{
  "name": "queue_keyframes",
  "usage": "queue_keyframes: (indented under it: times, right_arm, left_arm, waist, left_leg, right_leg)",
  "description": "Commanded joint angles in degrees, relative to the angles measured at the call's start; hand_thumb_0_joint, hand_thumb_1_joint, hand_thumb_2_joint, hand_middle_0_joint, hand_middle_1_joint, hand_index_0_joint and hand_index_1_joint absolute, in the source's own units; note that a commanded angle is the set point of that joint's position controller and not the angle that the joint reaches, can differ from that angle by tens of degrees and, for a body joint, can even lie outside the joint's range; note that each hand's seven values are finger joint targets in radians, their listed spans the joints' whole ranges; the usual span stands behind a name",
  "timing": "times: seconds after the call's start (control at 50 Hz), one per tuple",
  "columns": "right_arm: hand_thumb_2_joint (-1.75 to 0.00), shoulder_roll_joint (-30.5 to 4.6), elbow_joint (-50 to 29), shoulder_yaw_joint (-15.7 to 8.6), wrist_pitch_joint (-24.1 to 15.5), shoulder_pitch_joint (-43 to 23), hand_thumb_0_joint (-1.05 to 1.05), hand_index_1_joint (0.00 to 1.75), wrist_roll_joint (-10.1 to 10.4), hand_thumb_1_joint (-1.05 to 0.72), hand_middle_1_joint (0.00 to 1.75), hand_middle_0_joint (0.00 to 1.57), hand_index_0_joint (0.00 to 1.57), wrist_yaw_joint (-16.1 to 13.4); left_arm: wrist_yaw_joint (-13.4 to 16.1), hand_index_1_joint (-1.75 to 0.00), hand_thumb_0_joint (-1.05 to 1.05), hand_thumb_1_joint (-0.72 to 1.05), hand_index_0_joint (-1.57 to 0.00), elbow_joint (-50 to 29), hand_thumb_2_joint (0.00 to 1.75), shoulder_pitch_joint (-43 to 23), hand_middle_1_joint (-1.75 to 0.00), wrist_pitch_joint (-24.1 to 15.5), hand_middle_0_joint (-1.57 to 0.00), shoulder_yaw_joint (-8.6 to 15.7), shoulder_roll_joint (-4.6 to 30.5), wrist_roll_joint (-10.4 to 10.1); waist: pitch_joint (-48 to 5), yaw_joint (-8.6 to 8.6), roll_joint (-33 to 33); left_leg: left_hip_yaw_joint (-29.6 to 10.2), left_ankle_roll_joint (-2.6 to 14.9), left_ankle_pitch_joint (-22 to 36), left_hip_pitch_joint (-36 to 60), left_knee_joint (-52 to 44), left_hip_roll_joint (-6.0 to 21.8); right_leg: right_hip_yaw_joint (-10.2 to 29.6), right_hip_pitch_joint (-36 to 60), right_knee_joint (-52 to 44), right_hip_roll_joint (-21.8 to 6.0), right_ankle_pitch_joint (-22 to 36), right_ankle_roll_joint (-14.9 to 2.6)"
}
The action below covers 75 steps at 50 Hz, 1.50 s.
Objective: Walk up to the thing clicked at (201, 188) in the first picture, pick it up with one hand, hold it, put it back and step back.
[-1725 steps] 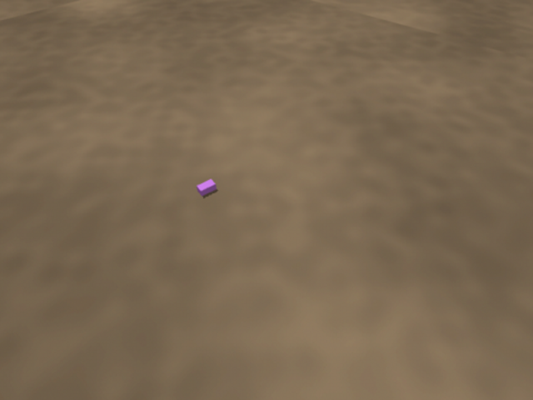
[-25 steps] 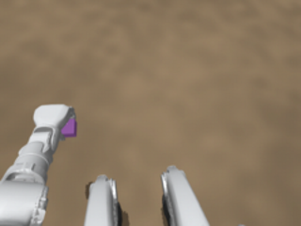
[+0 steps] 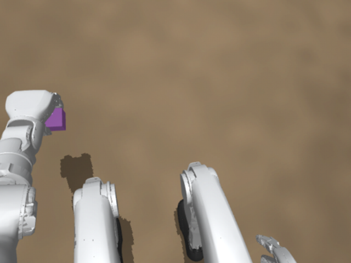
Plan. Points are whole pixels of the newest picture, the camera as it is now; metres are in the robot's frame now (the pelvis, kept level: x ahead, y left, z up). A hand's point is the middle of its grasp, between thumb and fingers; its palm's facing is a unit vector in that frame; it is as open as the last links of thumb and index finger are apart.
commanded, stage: crouch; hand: left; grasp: from above
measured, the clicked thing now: (44, 120) +0.48 +0.26 -0.19
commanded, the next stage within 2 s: lower in 0.68 s
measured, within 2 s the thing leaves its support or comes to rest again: neither
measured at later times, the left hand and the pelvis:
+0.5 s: hand (51, 123) +0.48 +0.25 -0.22, palm faces -0.45 -0.01 -0.89, open 7.7 cm; pelvis -0.01 +0.00 -0.07, yaw -2 degrees
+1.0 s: hand (54, 126) +0.48 +0.26 -0.27, palm faces -0.48 -0.01 -0.87, open 7.6 cm; pelvis -0.01 +0.00 -0.09, yaw -4 degrees
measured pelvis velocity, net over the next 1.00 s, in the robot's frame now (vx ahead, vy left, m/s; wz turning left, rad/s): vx -0.01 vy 0.00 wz -0.06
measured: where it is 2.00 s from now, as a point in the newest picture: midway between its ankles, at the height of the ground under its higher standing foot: (154, 248)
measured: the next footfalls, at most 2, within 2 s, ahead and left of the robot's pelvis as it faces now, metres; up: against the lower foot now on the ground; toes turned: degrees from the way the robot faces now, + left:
none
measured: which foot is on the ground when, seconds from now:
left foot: down 0.00-1.00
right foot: down 0.00-1.00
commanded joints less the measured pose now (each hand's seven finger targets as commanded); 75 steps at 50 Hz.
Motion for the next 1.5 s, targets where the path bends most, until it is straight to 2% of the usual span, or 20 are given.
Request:
queue_keyframes:
  times: [0.0,0.04,0.06,0.12,0.2,0.24,0.26,0.34,0.58,0.64,0.7,0.84,0.92,1.0,1.04,1.18,1.24,1.3,1.36,1.48]
  right_arm:
    - [-0.91,-12.78,-0.19,-3.91,0.44,14.51,0.0,0.3,-0.1,-0.92,0.3,0.2,0.2,0.3]
    - [-0.9,-13.24,-0.45,-4.22,0.62,13.57,0.0,0.3,0.0,-0.91,0.3,0.2,0.2,0.52]
    - [-0.9,-13.44,-0.62,-3.73,0.67,13.61,0.0,0.3,-0.2,-0.91,0.3,0.2,0.2,0.7]
    - [-0.9,-13.5,-0.12,-3.46,0.8,13.95,0.0,0.3,-0.37,-0.91,0.3,0.2,0.2,0.88]
    - [-0.9,-14.14,-0.3,-2.77,0.64,13.76,0.0,0.3,-0.71,-0.92,0.3,0.2,0.2,1.35]
    - [-0.91,-14.22,-0.38,-2.37,0.68,13.02,0.0,0.3,-0.75,-0.92,0.3,0.2,0.2,1.41]
    - [-0.91,-14.13,-0.24,-2.07,0.78,13.12,0.0,0.3,-0.9,-0.92,0.3,0.2,0.2,1.43]
    - [-0.9,-14.57,-0.13,-1.23,0.78,12.7,0.0,0.3,-1.06,-0.91,0.3,0.2,0.2,1.47]
    - [-0.9,-16.0,-0.18,0.98,0.45,11.64,0.0,0.3,-1.64,-0.91,0.3,0.2,0.2,1.25]
    - [-0.9,-15.76,-0.08,1.34,0.42,12.07,0.0,0.3,-1.68,-0.91,0.3,0.2,0.2,1.28]
    - [-0.9,-16.02,-0.06,1.33,0.63,12.05,0.0,0.3,-1.38,-0.92,0.3,0.2,0.2,1.32]
    - [-0.9,-16.07,-0.25,2.03,0.87,12.44,0.0,0.3,-1.6,-0.92,0.3,0.2,0.2,1.65]
    - [-0.9,-16.66,-0.53,2.8,0.89,12.14,0.0,0.3,-1.98,-0.92,0.3,0.2,0.2,1.74]
    - [-0.9,-16.86,-0.76,3.38,0.7,12.35,0.0,0.3,-2.89,-0.92,0.3,0.2,0.2,2.08]
    - [-0.9,-17.5,-0.96,3.79,0.61,12.04,0.0,0.3,-3.04,-0.91,0.3,0.2,0.2,2.16]
    - [-0.9,-17.94,-0.84,4.69,-0.15,11.65,0.0,0.3,-4.22,-0.91,0.3,0.2,0.2,2.45]
    - [-0.9,-18.3,-0.82,4.95,-0.68,11.71,0.0,0.3,-4.44,-0.91,0.3,0.2,0.2,2.6]
    - [-0.9,-18.48,-0.79,5.14,-1.03,11.41,0.0,0.3,-4.56,-0.9,0.3,0.2,0.2,2.78]
    - [-0.9,-18.55,-0.9,5.86,-1.35,11.37,0.0,0.3,-4.73,-0.9,0.3,0.2,0.2,2.89]
    - [-0.9,-19.77,-2.03,6.55,-2.05,11.01,0.0,0.3,-5.38,-0.9,0.3,0.2,0.2,2.96]
  left_arm:
    - [1.84,-0.37,0.0,0.76,-1.13,-8.4,0.41,-21.31,-0.4,-0.55,-1.1,3.59,15.98,-0.2]
    - [1.62,-0.35,0.0,0.76,-1.13,-8.88,0.39,-22.88,-0.39,-1.07,-1.09,2.43,15.07,-0.36]
    - [1.5,-0.35,0.0,0.76,-1.13,-4.51,0.39,-19.97,-0.38,-0.89,-1.1,2.25,14.45,-0.03]
    - [1.55,-0.36,0.0,0.77,-1.13,-6.86,0.39,-24.34,-0.4,-1.92,-1.09,2.94,16.95,0.01]
    - [1.28,-0.37,0.0,0.78,-1.14,-2.01,0.38,-22.79,-0.41,-2.4,-1.09,2.23,16.19,0.41]
    - [1.61,-0.36,0.0,0.75,-1.12,-4.02,0.37,-26.66,-0.4,-3.0,-1.08,3.05,19.61,0.53]
    - [1.68,-0.35,0.0,0.76,-1.13,-1.54,0.35,-24.37,-0.4,-2.89,-1.09,2.88,18.8,0.61]
    - [2.16,-0.35,0.0,0.78,-1.14,-2.15,0.35,-26.85,-0.4,-3.65,-1.09,3.35,21.21,1.09]
    - [2.99,-0.3,0.0,0.75,-1.12,2.04,0.3,-27.92,-0.34,-3.63,-1.08,2.71,22.98,1.53]
    - [2.82,-0.28,0.0,0.76,-1.14,1.13,0.29,-27.69,-0.32,-3.41,-1.1,2.05,22.19,1.48]
    - [2.67,-0.28,0.0,0.76,-1.14,0.84,0.28,-25.97,-0.32,-3.13,-1.1,2.46,23.13,1.02]
    - [2.08,-0.27,0.0,0.77,-1.16,2.66,0.32,-25.75,-0.28,-3.19,-1.14,1.26,21.12,0.6]
    - [2.6,-0.28,0.0,0.8,-1.19,1.98,0.33,-26.17,-0.3,-4.48,-1.16,2.44,24.03,1.04]
    - [3.88,-0.31,0.0,0.88,-1.24,3.23,0.35,-26.08,-0.33,-5.59,-1.21,2.69,24.31,2.11]
    - [5.15,-0.29,0.0,0.88,-1.24,3.87,0.35,-26.64,-0.31,-5.94,-1.21,4.43,27.08,2.44]
    - [7.74,-0.3,0.0,0.91,-1.25,5.62,0.36,-26.46,-0.33,-5.9,-1.23,4.65,28.08,3.62]
    - [8.41,-0.31,0.0,0.93,-1.26,6.4,0.34,-26.73,-0.34,-5.29,-1.23,4.67,28.19,3.33]
    - [8.48,-0.28,0.0,0.9,-1.23,5.48,0.35,-26.14,-0.31,-4.76,-1.2,4.83,29.15,3.16]
    - [8.34,-0.24,0.0,0.86,-1.21,8.25,0.29,-24.87,-0.27,-4.3,-1.18,3.72,27.73,2.73]
    - [9.23,-0.24,0.0,0.88,-1.22,8.92,0.31,-25.21,-0.27,-4.91,-1.2,5.68,30.98,2.89]
  waist:
    - [-40.48,-0.75,14.66]
    - [-40.3,-0.9,13.85]
    - [-37.99,-1.54,13.23]
    - [-39.65,-1.52,13.87]
    - [-35.8,-2.74,13.6]
    - [-37.53,-2.25,15.18]
    - [-36.33,-2.16,13.47]
    - [-37.39,-2.41,15.06]
    - [-32.42,-4.22,16.84]
    - [-33.26,-4.4,16.85]
    - [-34.63,-3.32,17.62]
    - [-30.95,-5.32,16.06]
    - [-31.78,-4.79,17.28]
    - [-31.33,-6.2,17.84]
    - [-30.9,-5.74,18.24]
    - [-30.66,-6.69,19.89]
    - [-29.53,-7.49,19.1]
    - [-30.82,-6.95,20.72]
    - [-28.54,-8.04,19.37]
    - [-27.43,-8.83,19.09]
  left_leg:
    - [4.16,2.14,16.43,31.96,-10.37,-0.65]
    - [4.57,2.36,13.58,28.79,-9.42,-0.79]
    - [4.46,2.35,13.41,27.82,-8.82,-0.9]
    - [4.84,2.53,13.73,26.15,-6.74,-0.83]
    - [4.39,2.46,12.05,24.34,-5.35,-0.91]
    - [4.86,2.58,10.09,22.73,-4.39,-1.04]
    - [4.93,2.68,9.62,21.5,-3.87,-1.1]
    - [4.7,2.57,8.66,20.74,-2.64,-1.09]
    - [3.66,2.37,5.07,17.03,-0.25,-1.18]
    - [3.75,2.43,6.7,17.5,0.82,-1.11]
    - [3.82,2.34,9.12,18.18,1.42,-1.07]
    - [3.18,2.44,10.03,16.26,3.04,-0.89]
    - [2.9,2.21,10.84,16.71,3.81,-1.03]
    - [2.78,2.26,11.96,17.1,5.23,-0.82]
    - [2.65,2.23,11.24,16.29,5.27,-0.95]
    - [2.34,2.21,10.22,15.92,6.6,-0.65]
    - [2.23,2.42,9.67,14.43,7.1,-0.61]
    - [2.01,2.24,10.54,15.33,7.3,-0.44]
    - [1.74,2.34,10.36,14.04,7.66,-0.42]
    - [1.22,2.26,11.07,13.24,8.8,-0.21]
  right_leg:
    - [-5.43,17.51,-10.26,1.49,17.3,-5.29]
    - [-5.44,16.98,-9.84,1.81,15.55,-5.3]
    - [-5.48,16.27,-9.39,1.6,15.31,-5.16]
    - [-5.59,16.5,-7.86,1.99,16.07,-5.07]
    - [-6.31,13.05,-6.19,1.98,14.43,-5.14]
    - [-6.13,14.03,-5.47,2.34,12.84,-5.22]
    - [-6.25,14.04,-5.31,2.39,12.49,-5.06]
    - [-6.98,12.48,-3.48,2.72,11.43,-5.28]
    - [-8.59,6.49,0.05,2.83,8.74,-5.41]
    - [-8.65,7.49,0.3,2.97,10.55,-5.25]
    - [-8.6,8.08,1.12,3.02,12.73,-5.2]
    - [-9.24,6.96,1.99,2.95,13.85,-4.98]
    - [-9.46,7.18,3.0,2.95,14.22,-4.99]
    - [-9.83,7.76,3.55,3.25,15.87,-4.7]
    - [-9.96,7.15,4.02,3.17,14.89,-4.74]
    - [-10.52,6.35,5.06,3.52,14.45,-4.7]
    - [-10.6,6.65,5.08,3.64,14.4,-4.5]
    - [-10.59,7.4,5.42,3.87,15.31,-4.6]
    - [-11.0,7.24,5.6,3.92,15.42,-4.45]
    - [-11.76,7.98,5.86,4.12,15.96,-4.52]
